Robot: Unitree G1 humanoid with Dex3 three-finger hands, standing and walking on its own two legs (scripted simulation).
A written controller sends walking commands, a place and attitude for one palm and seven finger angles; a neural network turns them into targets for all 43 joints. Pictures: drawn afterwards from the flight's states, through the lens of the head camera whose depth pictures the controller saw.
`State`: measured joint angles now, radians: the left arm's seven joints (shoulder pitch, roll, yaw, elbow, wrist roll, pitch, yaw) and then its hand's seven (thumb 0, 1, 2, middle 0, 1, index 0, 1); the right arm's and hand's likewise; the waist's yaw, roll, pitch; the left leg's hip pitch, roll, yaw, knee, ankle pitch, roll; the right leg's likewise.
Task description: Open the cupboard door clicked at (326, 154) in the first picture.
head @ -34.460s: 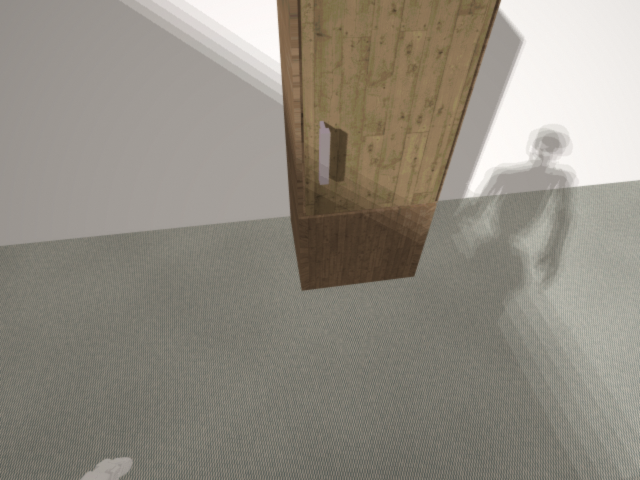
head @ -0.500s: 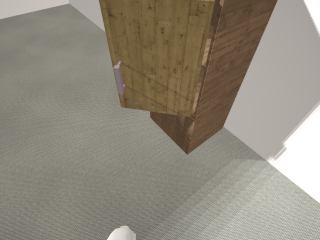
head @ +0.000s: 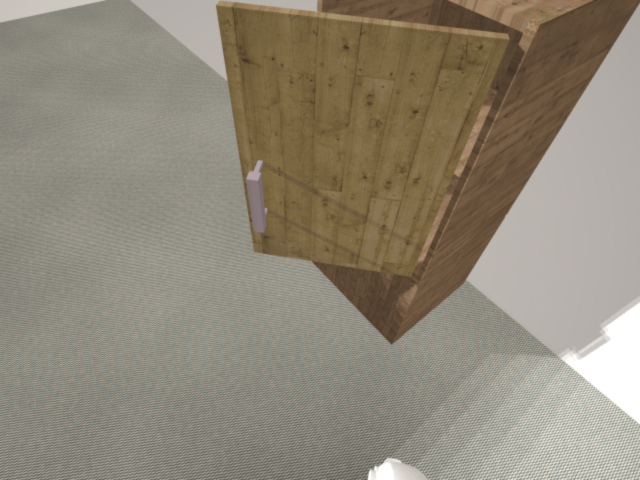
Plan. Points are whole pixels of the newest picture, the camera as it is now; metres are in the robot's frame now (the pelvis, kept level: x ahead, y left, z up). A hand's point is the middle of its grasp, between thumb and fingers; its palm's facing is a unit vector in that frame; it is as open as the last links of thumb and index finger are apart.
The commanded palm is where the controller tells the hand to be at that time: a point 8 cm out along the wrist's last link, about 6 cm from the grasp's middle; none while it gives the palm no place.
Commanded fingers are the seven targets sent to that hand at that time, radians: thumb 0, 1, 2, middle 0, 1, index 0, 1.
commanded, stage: come to a stop and stand still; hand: left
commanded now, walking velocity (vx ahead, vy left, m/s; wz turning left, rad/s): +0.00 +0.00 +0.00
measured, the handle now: (259, 197) +0.64 +0.17 -0.11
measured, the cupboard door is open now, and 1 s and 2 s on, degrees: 41 41 41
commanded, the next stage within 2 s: look again from close up in 1.72 s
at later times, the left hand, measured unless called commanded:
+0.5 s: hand out of the picture +0.12 +0.17 -0.19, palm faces +0.03 -0.98 -0.21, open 7.4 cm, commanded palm none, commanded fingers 0.00 0.90 0.90 -0.20 -0.30 -0.20 -0.30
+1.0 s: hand out of the picture +0.03 +0.16 -0.17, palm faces +0.01 -0.97 -0.24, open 7.4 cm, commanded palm none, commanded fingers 0.00 0.90 0.90 -0.20 -0.30 -0.20 -0.30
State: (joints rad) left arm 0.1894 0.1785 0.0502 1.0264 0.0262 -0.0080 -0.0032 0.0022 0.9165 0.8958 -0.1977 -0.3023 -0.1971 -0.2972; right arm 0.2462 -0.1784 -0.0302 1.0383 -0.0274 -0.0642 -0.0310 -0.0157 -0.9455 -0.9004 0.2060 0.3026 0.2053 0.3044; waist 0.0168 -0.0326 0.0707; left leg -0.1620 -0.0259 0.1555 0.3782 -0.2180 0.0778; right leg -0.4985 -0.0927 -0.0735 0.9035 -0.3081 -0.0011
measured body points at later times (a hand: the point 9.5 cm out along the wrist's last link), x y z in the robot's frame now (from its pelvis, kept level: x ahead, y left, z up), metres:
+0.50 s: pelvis +0.04 -0.01 -0.01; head +0.07 +0.00 +0.43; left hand +0.12 +0.22 -0.17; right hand +0.05 -0.24 -0.17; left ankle +0.00 +0.07 -0.74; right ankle +0.08 -0.12 -0.74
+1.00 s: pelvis +0.03 -0.02 -0.01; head +0.05 -0.06 +0.44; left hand +0.03 +0.21 -0.15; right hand +0.05 -0.25 -0.18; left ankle +0.00 +0.07 -0.74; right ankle +0.08 -0.12 -0.74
